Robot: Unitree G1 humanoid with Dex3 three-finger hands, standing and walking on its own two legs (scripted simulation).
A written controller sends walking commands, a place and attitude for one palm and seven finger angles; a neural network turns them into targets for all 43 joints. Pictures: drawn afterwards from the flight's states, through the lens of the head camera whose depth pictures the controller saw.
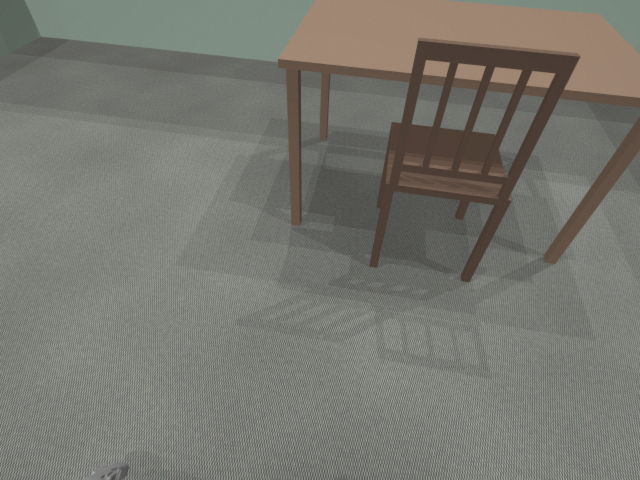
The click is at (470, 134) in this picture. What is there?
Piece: chair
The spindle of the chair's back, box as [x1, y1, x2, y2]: [452, 66, 494, 170]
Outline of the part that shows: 494,67 486,66 452,165 453,170 457,170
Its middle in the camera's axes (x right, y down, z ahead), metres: +0.43 -0.33 +1.10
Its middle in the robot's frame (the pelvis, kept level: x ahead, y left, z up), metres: +1.06 -0.37 -0.08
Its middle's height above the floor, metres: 0.69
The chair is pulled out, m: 0.00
